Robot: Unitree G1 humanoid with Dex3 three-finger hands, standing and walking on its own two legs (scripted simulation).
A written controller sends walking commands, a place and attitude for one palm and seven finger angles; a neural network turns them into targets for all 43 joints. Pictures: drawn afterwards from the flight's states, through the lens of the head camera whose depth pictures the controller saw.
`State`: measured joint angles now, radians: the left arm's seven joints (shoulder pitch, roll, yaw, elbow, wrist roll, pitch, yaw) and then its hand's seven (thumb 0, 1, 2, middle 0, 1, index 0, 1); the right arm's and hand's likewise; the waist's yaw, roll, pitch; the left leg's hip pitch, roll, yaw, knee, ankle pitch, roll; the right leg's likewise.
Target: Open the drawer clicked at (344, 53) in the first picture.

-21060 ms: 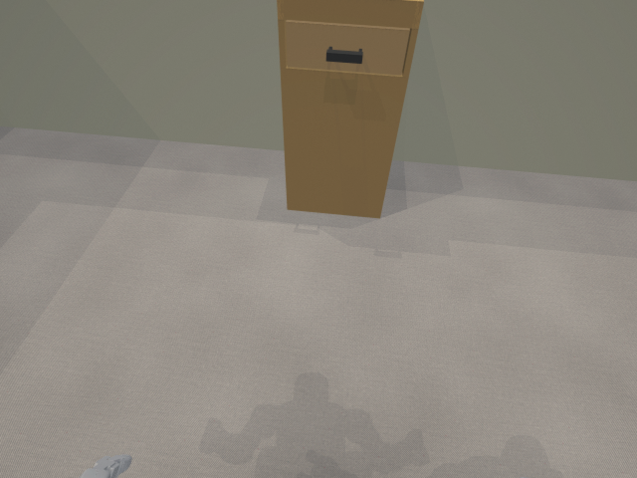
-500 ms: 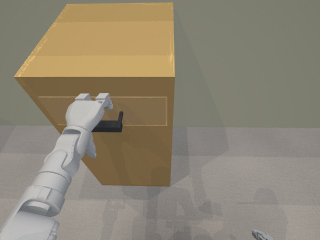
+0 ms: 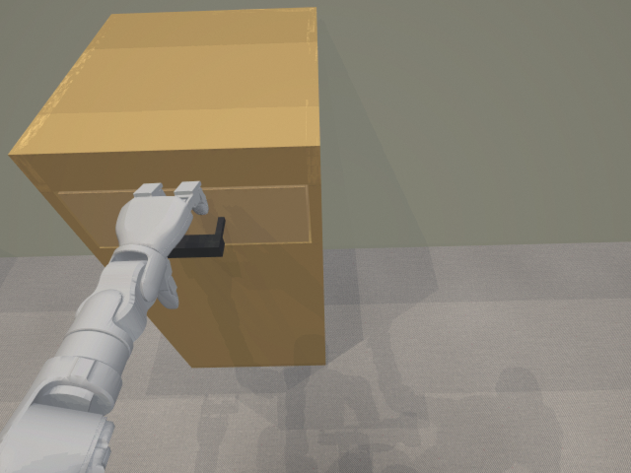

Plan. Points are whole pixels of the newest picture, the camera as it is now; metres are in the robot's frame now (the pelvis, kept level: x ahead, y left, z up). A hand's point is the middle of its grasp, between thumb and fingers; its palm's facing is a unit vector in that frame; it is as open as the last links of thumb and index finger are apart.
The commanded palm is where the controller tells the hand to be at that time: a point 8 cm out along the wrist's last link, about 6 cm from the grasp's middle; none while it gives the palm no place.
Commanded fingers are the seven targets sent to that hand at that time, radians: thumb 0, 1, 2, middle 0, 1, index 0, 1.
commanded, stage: re-aim the fingers above the handle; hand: left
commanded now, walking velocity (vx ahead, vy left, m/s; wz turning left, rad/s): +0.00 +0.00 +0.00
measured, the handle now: (189, 235) +0.47 +0.23 -0.02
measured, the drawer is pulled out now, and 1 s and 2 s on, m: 0.00 0.00 0.00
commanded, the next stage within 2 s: lower the fingers behind the handle in 1.40 s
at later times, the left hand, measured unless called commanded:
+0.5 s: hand (172, 237) +0.42 +0.22 +0.05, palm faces +0.02 -0.04 -1.00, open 13.8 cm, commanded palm +0.39 +0.23 +0.10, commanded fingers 0.00 -0.50 0.30 -0.30 -1.20 -0.30 -1.20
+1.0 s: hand (173, 228) +0.43 +0.22 +0.06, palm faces +0.06 -0.03 -1.00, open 13.8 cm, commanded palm +0.39 +0.24 +0.10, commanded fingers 0.00 -0.50 0.30 -0.30 -1.20 -0.30 -1.20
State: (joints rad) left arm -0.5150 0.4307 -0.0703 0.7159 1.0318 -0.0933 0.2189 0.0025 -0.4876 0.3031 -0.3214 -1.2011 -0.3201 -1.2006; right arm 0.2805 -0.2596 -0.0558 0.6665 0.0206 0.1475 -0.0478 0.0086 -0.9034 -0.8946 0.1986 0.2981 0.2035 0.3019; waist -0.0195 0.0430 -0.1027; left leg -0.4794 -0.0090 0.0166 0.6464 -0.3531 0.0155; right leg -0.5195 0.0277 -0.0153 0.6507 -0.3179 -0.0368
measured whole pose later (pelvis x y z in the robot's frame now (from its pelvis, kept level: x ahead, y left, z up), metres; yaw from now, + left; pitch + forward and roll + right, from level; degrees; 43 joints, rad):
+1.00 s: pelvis +0.01 +0.01 +0.00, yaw -1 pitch +12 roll +0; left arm -0.55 0.39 -0.09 0.72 1.05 -0.01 0.30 0.00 -0.49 0.30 -0.36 -1.24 -0.32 -1.20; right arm 0.25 -0.25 -0.05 0.67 0.02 0.14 -0.03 0.01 -0.90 -0.89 0.20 0.30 0.20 0.30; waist -0.01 0.06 -0.11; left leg -0.48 -0.01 0.04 0.64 -0.36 0.03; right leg -0.53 0.02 0.01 0.65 -0.32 -0.02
